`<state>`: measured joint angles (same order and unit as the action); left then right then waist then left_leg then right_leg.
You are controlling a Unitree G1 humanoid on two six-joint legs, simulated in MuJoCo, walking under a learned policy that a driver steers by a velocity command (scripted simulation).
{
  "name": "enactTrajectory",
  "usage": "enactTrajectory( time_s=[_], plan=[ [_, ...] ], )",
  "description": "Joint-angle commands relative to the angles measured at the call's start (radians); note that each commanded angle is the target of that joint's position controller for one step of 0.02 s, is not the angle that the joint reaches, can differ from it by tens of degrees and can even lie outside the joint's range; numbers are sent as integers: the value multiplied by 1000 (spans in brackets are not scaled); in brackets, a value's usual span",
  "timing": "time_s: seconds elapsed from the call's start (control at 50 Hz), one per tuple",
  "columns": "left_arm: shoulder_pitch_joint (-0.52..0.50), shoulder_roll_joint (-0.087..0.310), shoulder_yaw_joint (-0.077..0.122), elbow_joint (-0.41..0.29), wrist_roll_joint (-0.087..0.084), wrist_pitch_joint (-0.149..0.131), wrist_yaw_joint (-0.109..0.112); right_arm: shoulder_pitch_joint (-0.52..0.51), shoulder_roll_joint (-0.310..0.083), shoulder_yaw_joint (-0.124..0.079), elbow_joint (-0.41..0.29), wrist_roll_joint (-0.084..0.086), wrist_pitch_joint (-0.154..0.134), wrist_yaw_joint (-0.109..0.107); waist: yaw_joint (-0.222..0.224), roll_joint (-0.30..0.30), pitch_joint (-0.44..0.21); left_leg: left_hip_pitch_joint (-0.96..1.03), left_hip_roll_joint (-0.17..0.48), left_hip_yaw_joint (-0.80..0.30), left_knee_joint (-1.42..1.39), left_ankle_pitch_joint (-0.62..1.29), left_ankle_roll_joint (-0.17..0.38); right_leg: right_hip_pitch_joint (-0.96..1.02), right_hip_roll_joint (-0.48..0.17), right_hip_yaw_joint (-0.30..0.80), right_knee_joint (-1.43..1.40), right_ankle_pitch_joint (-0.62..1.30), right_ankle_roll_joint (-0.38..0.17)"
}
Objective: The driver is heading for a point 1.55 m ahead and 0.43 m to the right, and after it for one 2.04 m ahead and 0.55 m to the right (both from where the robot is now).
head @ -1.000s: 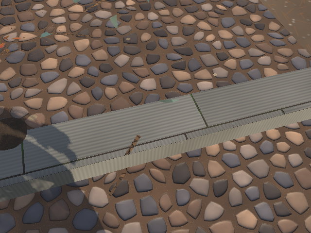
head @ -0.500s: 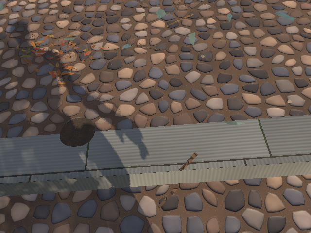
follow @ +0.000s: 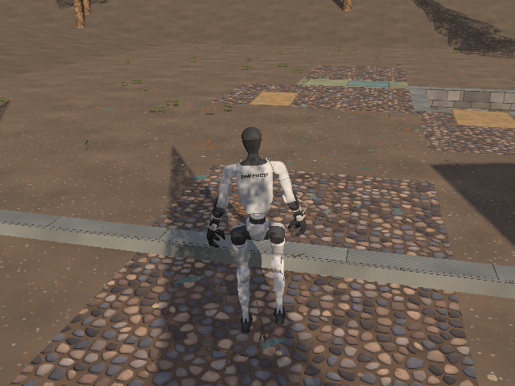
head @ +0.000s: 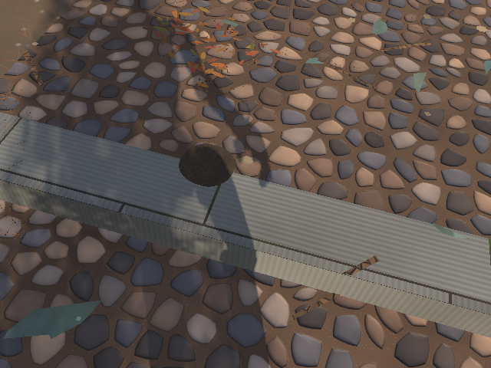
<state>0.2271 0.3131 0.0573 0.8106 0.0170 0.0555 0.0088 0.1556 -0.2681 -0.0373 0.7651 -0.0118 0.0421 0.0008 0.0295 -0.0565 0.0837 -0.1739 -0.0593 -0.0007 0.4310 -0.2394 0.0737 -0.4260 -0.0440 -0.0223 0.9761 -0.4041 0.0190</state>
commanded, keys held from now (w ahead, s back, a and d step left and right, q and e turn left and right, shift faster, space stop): e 0.20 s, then w+e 0.64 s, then w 0.04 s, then w+q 0.12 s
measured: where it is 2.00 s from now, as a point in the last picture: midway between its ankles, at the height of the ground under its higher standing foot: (348, 280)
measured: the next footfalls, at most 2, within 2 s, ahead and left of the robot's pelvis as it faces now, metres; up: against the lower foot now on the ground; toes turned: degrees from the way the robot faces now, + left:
right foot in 0.50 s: +0.03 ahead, -0.14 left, +0.00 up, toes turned -16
left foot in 0.94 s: +0.43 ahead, -0.12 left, +0.00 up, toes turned -29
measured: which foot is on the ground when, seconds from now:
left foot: down 0.00-0.50, up 0.52-0.92, down 0.94-1.00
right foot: up 0.00-0.48, down 0.50-0.94, up 0.96-1.00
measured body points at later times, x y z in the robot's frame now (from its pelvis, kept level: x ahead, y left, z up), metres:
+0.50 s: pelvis +0.03 -0.04 -0.01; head +0.03 -0.07 +0.44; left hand +0.23 +0.19 -0.10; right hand -0.01 -0.34 -0.15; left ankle +0.00 +0.07 -0.74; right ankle -0.01 -0.13 -0.74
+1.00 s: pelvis +0.26 -0.13 -0.02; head +0.30 -0.15 +0.42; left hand +0.38 +0.13 -0.15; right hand +0.31 -0.44 -0.12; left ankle +0.40 -0.10 -0.74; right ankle +0.02 -0.13 -0.68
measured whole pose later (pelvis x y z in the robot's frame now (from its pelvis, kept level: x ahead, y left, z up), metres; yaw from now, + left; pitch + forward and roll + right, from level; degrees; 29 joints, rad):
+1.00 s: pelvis +0.26 -0.13 -0.02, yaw -29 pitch +1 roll +0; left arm 0.40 0.30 0.06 0.93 0.01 -0.06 0.00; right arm 0.07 -0.28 -0.02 0.76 -0.04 -0.07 0.01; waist 0.05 0.00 0.07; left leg -0.46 -0.04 0.04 0.58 -0.11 0.06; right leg -0.05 0.12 0.16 0.86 -0.48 -0.08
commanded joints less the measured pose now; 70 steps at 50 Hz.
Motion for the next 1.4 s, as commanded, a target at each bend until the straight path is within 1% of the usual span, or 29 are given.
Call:
enactTrajectory(
  time_s=[0.02, 0.12, 0.2, 0.26, 0.3, 0.42, 0.48, 0.5, 0.52, 0.54, 0.58, 0.64, 0.74, 0.84, 0.9, 0.92, 0.94, 0.96, 0.98, 1.0, 1.02, 1.08, 1.12, 1.18, 1.3, 1.34, 1.36, 1.38, 1.4],
  plan=[
    [71, 59, 9, 5, -3, 3, -14, -27, -59, 8, -36, -3, -30, -19, -1, 157, -122, 81, 235, -106, -151, 555, 93, 51, 3, 45, -21, 67, 11],
    [25, 69, 10, 17, -6, 10, -11, 21, -139, -3, 20, -8, -28, -37, -44, 181, -51, 100, 279, -115, -147, 393, 99, 52, 42, 67, -163, 15, 2],
    [7, 56, 10, 11, -6, 4, -9, 39, -146, -15, 33, -6, -21, -41, -53, 150, -39, 119, 331, -144, -124, 399, 159, 11, 32, 40, -135, -62, -7],
    [-52, 54, 9, -19, 6, 0, -26, 86, -159, -29, 45, -18, -28, -36, -84, 155, -35, 145, 360, -218, -238, -130, 187, -51, 15, 19, -137, -79, -25],
    [-95, 56, 11, -44, 7, -5, -43, 95, -163, -37, 49, -20, -39, -30, -89, 145, -7, 166, 383, -252, -290, -278, 190, -95, 6, 21, -157, -83, -41],
    [-93, 33, 8, -67, -7, -25, -70, 75, -189, -57, 54, -22, -79, -1, -50, 136, -24, 100, 369, -102, -298, -202, 134, 76, 14, -28, -340, -34, -108],
    [63, 44, 16, -11, 13, -42, -72, 33, -190, -60, 50, -6, -72, 2, 35, 100, -49, -124, 282, 66, -101, -218, 66, 411, 84, -82, -551, 78, -134],
    [197, 108, 39, 37, 23, -52, -62, 17, -140, -42, 34, -14, -73, 5, 88, -47, -96, -276, 200, 169, 162, -214, 20, 583, 7, 75, -640, -57, -170],
    [291, 229, 65, 25, 19, -65, -51, -61, -52, -12, -46, -28, -77, 18, 132, -276, -106, -583, 50, 199, 508, -376, -38, 687, -304, 632, -822, -382, -290],
    [234, 217, 58, 17, 5, -66, -38, -80, -116, -25, -49, -55, -80, 22, 100, -124, -9, -675, 64, 13, 603, -347, -42, 565, -338, 728, -875, -382, -351],
    [118, 146, 38, -4, -9, -72, -26, -18, -166, -35, -17, -18, -100, 45, 10, -30, 57, -625, 136, -21, 591, -120, -51, 485, -217, 507, -852, -130, -297],
    [97, 129, 30, -6, -14, -99, -22, 23, -158, -29, 14, -47, -91, 46, -25, -6, -9, -533, 129, 5, 567, 5, -90, 481, -123, 344, -818, 325, -260],
    [191, 132, 35, 40, -17, -112, -18, -140, -114, -11, -59, -33, -81, 46, 13, -16, 12, -557, 109, 39, 425, 89, -129, 429, -86, 304, -799, 518, -259],
    [224, 150, 41, 61, -11, -117, -3, -256, -102, 6, -116, -19, -92, 45, 41, -42, 13, -431, 68, 33, 186, 192, -98, 418, -91, 328, -750, 680, -222],
    [169, 154, 38, 61, -8, -130, 2, -86, -139, -8, -63, -17, -102, 26, -36, -44, -70, -154, 19, 50, 110, 162, -35, 420, -93, 298, -638, 960, -163],
    [168, 158, 37, 69, -2, -132, -1, 49, -157, -18, -18, -14, -107, 13, -91, -31, -143, -27, -5, 68, 79, 136, -11, 446, -67, 266, -484, 1064, -147],
    [169, 146, 32, 74, 0, -136, -3, 184, -178, -27, 17, -21, -115, -3, -156, -10, -210, 144, 45, 38, 46, 143, 15, 379, -26, 227, -282, 979, -132],
    [220, 63, 10, 49, -12, -140, -8, 304, -256, -45, 23, -47, -121, -19, -166, 130, -336, 357, 272, -259, 24, -66, 78, 202, 51, 172, 18, 657, -109],
    [334, 16, 2, 52, -27, -136, -13, 306, -326, -66, 55, -50, -113, -9, -93, 378, -380, 450, 461, -749, -132, -48, 214, -44, 221, 135, 284, -98, -83],
    [267, 76, 4, 63, 10, -133, -9, 204, -240, -52, 44, -13, -108, 6, -64, 212, -259, 330, 414, -772, -185, -188, 208, -110, 145, 189, 329, -44, -109],
    [180, 84, 3, 52, 16, -135, -16, 111, -169, -39, 27, -1, -108, 13, -45, 124, -144, 203, 371, -596, -185, -175, 195, -119, 82, 153, 294, 54, -110],
    [76, 63, -9, 15, 41, -129, -28, 110, -97, -14, 63, -2, -118, 13, -18, 118, -81, 57, 245, -364, -205, 226, 160, -70, 17, 100, 170, 113, -80],
    [73, 31, -22, 6, 44, -122, -35, 158, -110, -19, 93, 2, -127, 14, -4, 129, -101, 42, 229, -310, -200, 384, 179, -55, 12, 75, 105, 98, -50],
    [-34, 9, -42, -35, 39, -115, -38, 176, -145, -31, 100, 3, -124, 7, -16, 128, -64, -36, 207, -272, -236, 329, 193, -66, 4, 28, -77, 102, -4],
    [-164, -1, -60, -94, 9, -115, -15, 212, -149, -48, 95, -7, -108, 12, -53, 153, -100, -92, 176, -270, -151, 387, 128, 99, 55, -7, -299, 252, 14],
    [-100, 13, -50, -89, 10, -120, 0, 180, -156, -54, 77, -5, -102, 7, -9, 143, -114, -92, 173, -316, -54, 437, 112, 190, 77, -6, -373, 216, 3],
    [10, 16, -44, -62, 17, -127, 9, 141, -151, -55, 60, 4, -100, 5, 57, 120, -160, -116, 151, -320, 68, 505, 99, 322, 86, -1, -447, 225, -22],
    [133, 69, -23, -36, 29, -138, 20, 107, -134, -54, 37, 18, -106, 7, 121, 53, -208, -196, 81, -271, 273, 455, 63, 484, 14, 75, -545, 213, -52],
    [238, 169, 1, -34, 54, -143, 35, 87, -22, -26, -8, 31, -118, 7, 144, -133, -254, -350, -16, -132, 603, 98, 14, 606, -281, 379, -682, 145, -110]
  ],
)
Velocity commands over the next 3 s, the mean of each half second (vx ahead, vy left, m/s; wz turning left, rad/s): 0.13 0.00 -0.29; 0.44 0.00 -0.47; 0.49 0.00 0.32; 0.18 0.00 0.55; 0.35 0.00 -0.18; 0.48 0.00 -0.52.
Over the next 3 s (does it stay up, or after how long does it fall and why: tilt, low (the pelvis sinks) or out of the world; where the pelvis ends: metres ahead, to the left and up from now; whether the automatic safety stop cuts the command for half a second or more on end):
stays up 1.14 -0.37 0.12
